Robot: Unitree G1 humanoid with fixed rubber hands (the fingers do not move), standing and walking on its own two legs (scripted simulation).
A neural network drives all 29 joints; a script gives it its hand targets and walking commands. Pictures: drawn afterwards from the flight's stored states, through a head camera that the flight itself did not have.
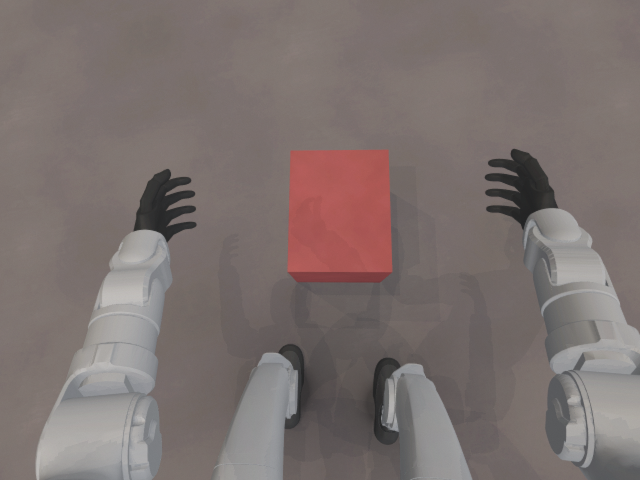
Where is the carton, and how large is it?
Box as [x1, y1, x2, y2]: [287, 150, 391, 282]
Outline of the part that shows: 290,151 287,271 297,281 379,282 391,272 388,150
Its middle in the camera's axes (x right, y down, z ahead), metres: +0.05 -0.04 +0.99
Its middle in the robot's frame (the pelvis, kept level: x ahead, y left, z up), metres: +0.54 +0.02 -0.58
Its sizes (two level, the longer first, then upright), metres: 0.285 0.228 0.230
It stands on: the floor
